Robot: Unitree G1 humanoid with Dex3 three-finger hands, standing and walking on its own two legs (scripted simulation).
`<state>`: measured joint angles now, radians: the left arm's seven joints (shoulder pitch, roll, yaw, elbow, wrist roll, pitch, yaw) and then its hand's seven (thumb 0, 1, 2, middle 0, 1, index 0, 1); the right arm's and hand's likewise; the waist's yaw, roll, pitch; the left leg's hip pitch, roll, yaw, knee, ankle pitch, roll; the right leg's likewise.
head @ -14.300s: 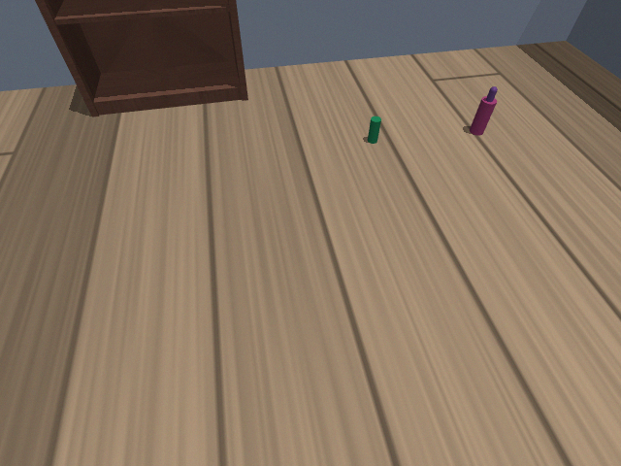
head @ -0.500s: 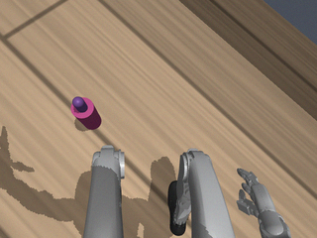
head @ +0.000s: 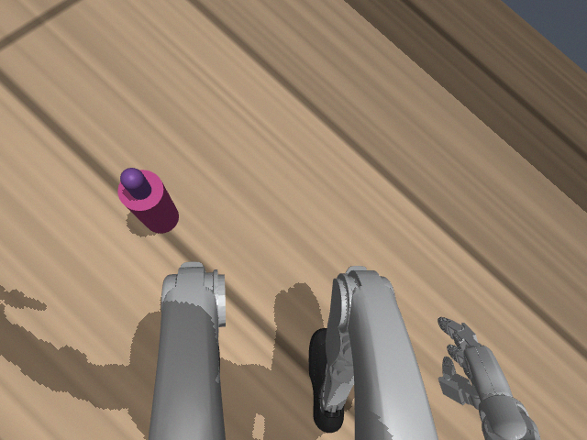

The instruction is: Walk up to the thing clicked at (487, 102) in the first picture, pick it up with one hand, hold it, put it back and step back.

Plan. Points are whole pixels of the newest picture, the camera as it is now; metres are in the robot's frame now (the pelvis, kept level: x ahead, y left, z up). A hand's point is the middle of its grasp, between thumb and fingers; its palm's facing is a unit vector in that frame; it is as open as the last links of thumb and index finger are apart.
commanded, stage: go down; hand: left
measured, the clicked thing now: (148, 199) +0.45 +0.26 -0.29
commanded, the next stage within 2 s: approach in 0.18 s
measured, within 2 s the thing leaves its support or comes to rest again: neither
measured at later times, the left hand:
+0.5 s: hand out of the picture +0.35 +0.45 -0.02, palm faces +0.32 -0.95 -0.05, open 17.6 cm
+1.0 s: hand (77, 229) +0.38 +0.35 -0.24, palm faces +0.20 -0.98 +0.03, open 17.6 cm
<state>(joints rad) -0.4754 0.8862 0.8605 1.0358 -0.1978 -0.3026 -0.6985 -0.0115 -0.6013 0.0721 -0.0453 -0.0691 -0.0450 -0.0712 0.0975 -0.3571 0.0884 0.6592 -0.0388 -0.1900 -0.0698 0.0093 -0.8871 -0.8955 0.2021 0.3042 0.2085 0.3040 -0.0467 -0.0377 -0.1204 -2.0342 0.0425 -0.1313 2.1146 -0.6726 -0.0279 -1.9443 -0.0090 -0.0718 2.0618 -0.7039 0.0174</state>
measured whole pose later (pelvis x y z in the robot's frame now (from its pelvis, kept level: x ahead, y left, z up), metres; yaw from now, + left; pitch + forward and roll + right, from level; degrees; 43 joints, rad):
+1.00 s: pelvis -0.01 +0.01 -0.13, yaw -6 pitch +21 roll -11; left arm -0.55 0.82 0.79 1.28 -0.27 -0.79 -0.63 -0.01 -0.61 0.01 -0.08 -0.11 -0.09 -0.10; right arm -0.08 -0.36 0.29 0.66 -0.21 -0.12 0.03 0.01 -0.91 -0.89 0.20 0.30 0.21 0.30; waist -0.15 -0.18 0.14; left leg -2.26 0.04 -0.26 2.56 -0.69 -0.04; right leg -2.14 0.04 -0.13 2.43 -0.69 0.05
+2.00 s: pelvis -0.02 +0.02 -0.14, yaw -9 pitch +15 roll -15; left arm -0.58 0.76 0.59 1.32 -0.15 -1.05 -0.13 -0.01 -0.18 0.33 -0.28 -0.27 -0.27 -0.28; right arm -0.14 -0.37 0.42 0.61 -0.32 0.01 0.14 0.00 -0.88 -0.89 0.20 0.30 0.21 0.30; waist -0.21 -0.23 0.24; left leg -2.25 0.02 -0.35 2.65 -0.70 -0.03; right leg -2.09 0.07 -0.19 2.46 -0.66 0.07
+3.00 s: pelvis -0.02 +0.01 -0.13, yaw -8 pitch +19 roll -13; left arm -0.54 0.65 0.53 1.04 -0.15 -0.87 -0.09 0.06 -0.61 0.89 -0.78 -1.19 -0.74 -1.18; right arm -0.06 -0.35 0.31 0.60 -0.25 0.06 0.14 0.00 -0.90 -0.90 0.20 0.30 0.21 0.30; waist -0.17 -0.16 0.14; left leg -2.26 0.03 -0.31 2.59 -0.69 -0.03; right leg -2.12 0.06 -0.17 2.42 -0.67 0.06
